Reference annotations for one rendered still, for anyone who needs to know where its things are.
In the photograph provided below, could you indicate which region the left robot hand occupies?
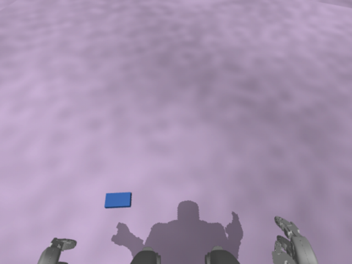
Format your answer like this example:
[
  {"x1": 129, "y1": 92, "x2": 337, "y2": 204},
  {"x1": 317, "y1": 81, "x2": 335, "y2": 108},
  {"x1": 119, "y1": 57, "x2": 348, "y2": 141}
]
[{"x1": 37, "y1": 238, "x2": 76, "y2": 264}]

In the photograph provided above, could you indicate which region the right robot hand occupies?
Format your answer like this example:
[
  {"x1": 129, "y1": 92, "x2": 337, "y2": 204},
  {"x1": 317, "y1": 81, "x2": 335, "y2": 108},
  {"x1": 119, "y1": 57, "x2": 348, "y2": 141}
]
[{"x1": 272, "y1": 216, "x2": 318, "y2": 264}]

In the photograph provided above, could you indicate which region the small box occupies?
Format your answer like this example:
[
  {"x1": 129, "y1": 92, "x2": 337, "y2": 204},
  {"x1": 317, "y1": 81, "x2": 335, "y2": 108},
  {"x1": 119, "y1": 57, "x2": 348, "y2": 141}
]
[{"x1": 104, "y1": 192, "x2": 131, "y2": 208}]

